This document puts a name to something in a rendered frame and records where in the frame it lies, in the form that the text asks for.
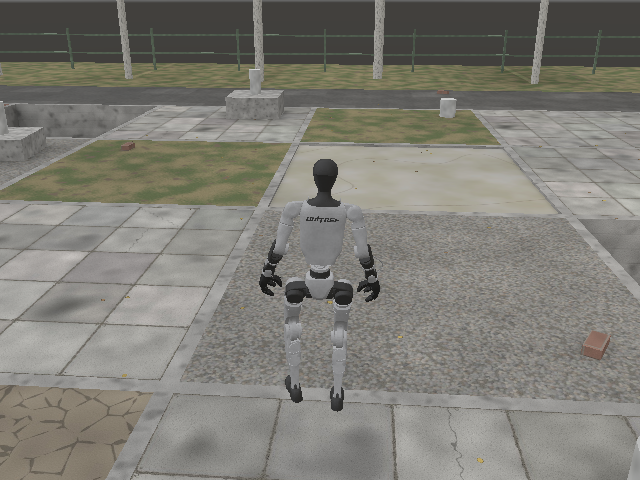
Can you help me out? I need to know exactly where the humanoid robot torso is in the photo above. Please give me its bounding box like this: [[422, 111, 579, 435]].
[[299, 196, 346, 300]]

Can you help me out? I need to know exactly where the robot left hand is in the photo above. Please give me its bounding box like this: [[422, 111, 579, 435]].
[[259, 274, 282, 296]]

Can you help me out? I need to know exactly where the left robot forearm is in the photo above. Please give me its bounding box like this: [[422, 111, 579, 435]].
[[262, 239, 283, 277]]

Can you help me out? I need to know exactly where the left robot shin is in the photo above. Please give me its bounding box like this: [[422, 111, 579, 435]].
[[284, 324, 301, 389]]

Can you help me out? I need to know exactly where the right robot forearm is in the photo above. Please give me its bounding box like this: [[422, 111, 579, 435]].
[[359, 244, 378, 283]]

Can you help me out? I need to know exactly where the robot right upper arm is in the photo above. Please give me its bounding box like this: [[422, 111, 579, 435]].
[[344, 203, 370, 259]]

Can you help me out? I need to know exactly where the robot left upper arm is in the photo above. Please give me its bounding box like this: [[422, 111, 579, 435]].
[[273, 201, 303, 256]]

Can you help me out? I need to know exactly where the robot right hand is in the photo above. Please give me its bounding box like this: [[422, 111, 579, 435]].
[[357, 280, 380, 302]]

